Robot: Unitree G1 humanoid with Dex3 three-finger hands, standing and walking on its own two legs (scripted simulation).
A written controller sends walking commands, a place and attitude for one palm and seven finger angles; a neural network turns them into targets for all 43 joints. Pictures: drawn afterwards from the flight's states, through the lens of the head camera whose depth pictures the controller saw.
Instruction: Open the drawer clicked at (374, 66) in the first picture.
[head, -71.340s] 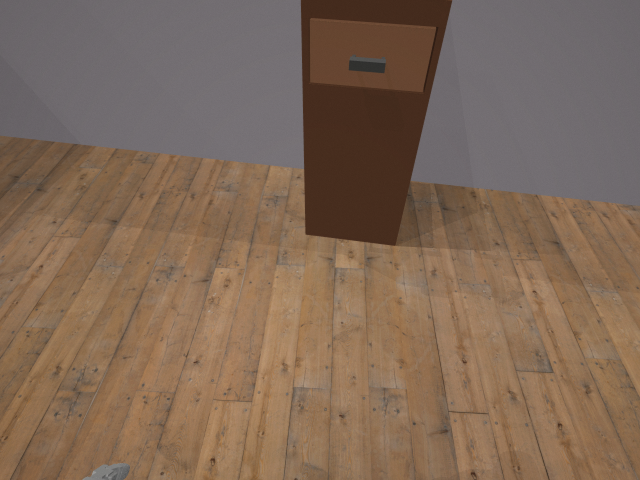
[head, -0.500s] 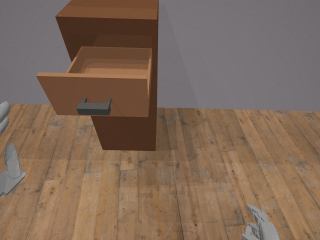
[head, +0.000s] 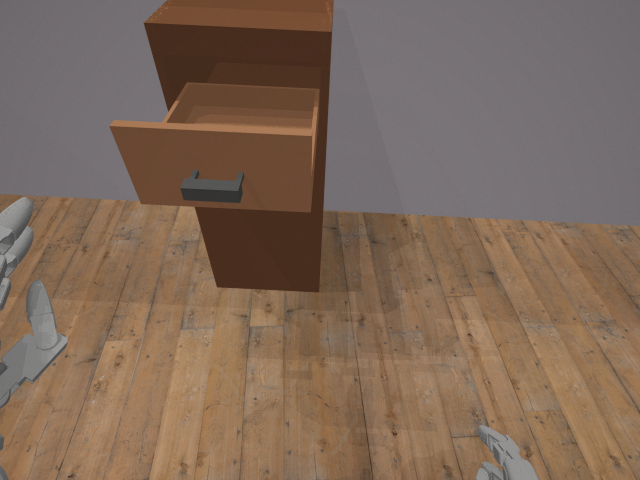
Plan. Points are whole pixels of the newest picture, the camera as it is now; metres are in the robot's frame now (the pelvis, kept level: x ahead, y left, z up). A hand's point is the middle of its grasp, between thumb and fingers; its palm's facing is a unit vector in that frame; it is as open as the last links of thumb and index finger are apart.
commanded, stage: stop stepping back and stand still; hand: left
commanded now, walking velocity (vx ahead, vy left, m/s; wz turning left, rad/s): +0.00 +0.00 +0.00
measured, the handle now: (215, 183) +0.60 +0.22 +0.02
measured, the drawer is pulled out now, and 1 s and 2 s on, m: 0.30 0.30 0.30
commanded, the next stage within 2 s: let the arm hang, fingers relaxed in 0.10 s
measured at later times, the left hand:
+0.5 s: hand out of the picture +0.07 +0.17 -0.16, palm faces -0.03 -0.99 -0.17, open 7.3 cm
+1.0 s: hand out of the picture +0.00 +0.21 -0.15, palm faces +0.04 -0.96 -0.29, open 7.4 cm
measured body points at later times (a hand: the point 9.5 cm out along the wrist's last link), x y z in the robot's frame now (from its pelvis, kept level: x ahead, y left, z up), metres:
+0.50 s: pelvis -0.01 +0.00 +0.00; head +0.01 +0.01 +0.45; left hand +0.07 +0.22 -0.14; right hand +0.07 -0.25 -0.13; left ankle +0.02 +0.12 -0.73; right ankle +0.04 -0.09 -0.73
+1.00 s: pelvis -0.01 +0.00 +0.01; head +0.01 -0.02 +0.46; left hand +0.00 +0.26 -0.13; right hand -0.02 -0.21 -0.16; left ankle +0.02 +0.12 -0.73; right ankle +0.04 -0.09 -0.73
